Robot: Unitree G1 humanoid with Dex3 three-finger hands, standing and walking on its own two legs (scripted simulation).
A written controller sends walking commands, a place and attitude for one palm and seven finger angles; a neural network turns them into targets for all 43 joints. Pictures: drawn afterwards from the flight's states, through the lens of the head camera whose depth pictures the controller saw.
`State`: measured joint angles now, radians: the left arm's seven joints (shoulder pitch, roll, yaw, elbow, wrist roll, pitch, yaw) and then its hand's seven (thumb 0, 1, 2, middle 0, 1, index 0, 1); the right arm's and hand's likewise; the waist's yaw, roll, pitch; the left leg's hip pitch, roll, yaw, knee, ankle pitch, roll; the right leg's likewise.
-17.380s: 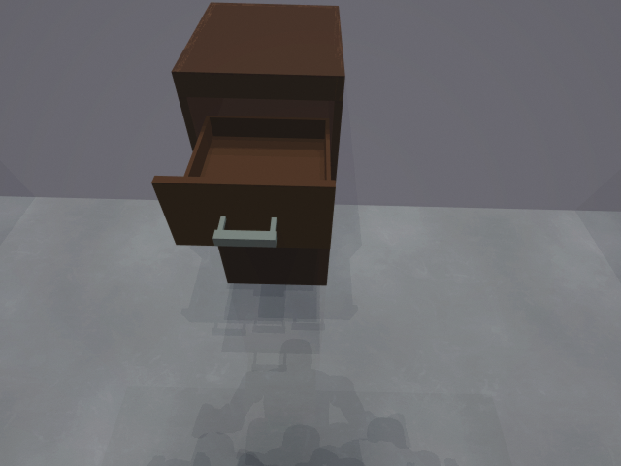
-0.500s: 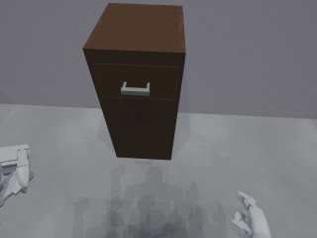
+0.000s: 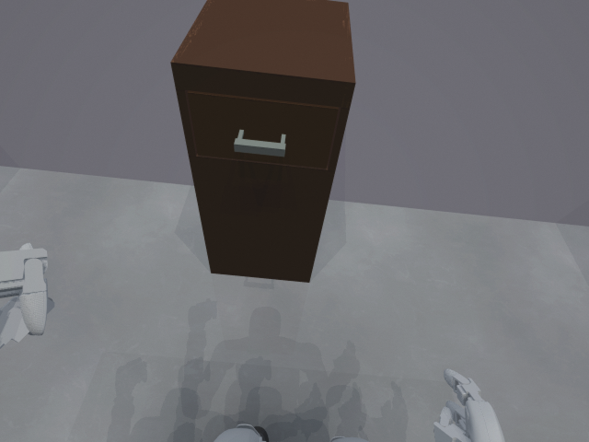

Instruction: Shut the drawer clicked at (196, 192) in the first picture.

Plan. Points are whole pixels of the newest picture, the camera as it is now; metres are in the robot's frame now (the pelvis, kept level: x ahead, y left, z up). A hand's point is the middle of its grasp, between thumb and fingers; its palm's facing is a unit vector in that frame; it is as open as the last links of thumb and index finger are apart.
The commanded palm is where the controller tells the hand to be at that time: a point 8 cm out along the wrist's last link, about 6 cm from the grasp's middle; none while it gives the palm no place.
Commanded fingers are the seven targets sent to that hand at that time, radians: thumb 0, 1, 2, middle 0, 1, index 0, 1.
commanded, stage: step back with the hand held close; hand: left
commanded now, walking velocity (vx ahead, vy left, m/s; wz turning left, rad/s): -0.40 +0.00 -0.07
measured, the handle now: (261, 141) +0.75 +0.10 -0.07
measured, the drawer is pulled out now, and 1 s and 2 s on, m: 0.00 0.00 0.00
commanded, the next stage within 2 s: stop stepping back and stand still in 0.20 s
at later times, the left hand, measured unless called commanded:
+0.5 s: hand out of the picture +0.12 +0.24 +0.18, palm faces +0.23 -0.86 -0.46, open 3.2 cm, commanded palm +0.08 +0.27 +0.19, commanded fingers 0.00 0.90 0.90 -1.40 -1.60 -1.40 -1.60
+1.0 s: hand out of the picture +0.12 +0.28 +0.17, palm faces +0.33 -0.88 -0.35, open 3.2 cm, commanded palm +0.05 +0.31 +0.19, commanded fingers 0.00 0.90 0.90 -1.40 -1.60 -1.40 -1.60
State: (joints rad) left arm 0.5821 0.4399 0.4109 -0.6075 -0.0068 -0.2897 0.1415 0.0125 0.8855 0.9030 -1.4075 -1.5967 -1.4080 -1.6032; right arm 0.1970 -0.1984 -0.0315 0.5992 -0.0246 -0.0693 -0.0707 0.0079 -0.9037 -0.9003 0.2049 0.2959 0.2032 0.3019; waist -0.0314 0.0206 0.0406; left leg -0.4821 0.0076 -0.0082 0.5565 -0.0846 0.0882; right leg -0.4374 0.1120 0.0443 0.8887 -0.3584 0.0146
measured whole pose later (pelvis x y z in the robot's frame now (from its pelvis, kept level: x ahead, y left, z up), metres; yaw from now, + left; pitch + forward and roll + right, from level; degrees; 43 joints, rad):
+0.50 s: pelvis -0.08 +0.01 -0.01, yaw -7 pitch -1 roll -4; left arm 0.72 0.48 0.45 -0.65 -0.09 -0.26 0.11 0.01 0.89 0.90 -1.41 -1.60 -1.41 -1.60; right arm 0.28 -0.21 -0.01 0.64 -0.02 -0.06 -0.08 0.01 -0.90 -0.90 0.21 0.30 0.21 0.30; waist -0.02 0.00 -0.03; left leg -0.55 0.01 -0.01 0.66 -0.18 -0.02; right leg -0.08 0.00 -0.03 0.53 -0.43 -0.01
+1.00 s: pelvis -0.12 +0.05 +0.00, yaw -8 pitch -1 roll +0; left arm 0.49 0.36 0.38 -0.53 -0.04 -0.17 0.16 0.01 0.89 0.90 -1.41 -1.60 -1.41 -1.60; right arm 0.22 -0.18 0.02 0.66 -0.02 -0.12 -0.08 0.01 -0.90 -0.90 0.21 0.30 0.20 0.30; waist 0.00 -0.06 0.01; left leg -0.35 -0.01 0.03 0.61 -0.23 0.03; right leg -0.33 -0.02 -0.03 0.81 -0.47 -0.01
